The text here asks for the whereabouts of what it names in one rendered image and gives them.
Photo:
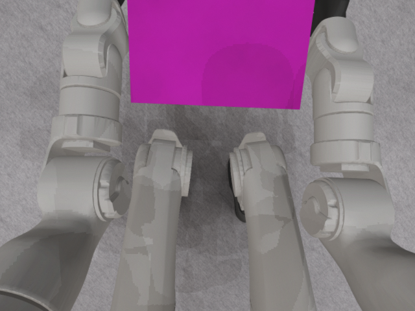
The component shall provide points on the robot left thigh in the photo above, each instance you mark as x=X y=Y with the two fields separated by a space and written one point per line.
x=146 y=273

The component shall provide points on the robot left forearm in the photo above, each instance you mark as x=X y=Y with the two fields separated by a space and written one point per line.
x=90 y=82

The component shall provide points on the robot left upper arm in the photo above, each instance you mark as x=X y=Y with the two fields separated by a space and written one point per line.
x=45 y=268

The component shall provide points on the robot right forearm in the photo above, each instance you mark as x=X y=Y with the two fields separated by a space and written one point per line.
x=343 y=103

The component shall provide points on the robot right shin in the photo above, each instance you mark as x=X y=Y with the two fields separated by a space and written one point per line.
x=277 y=151

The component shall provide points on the robot right upper arm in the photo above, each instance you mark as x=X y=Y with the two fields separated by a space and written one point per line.
x=353 y=218

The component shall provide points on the robot right hand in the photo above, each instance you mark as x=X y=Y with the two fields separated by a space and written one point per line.
x=324 y=9

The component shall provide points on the carton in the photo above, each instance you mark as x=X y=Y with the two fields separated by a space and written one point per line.
x=234 y=53

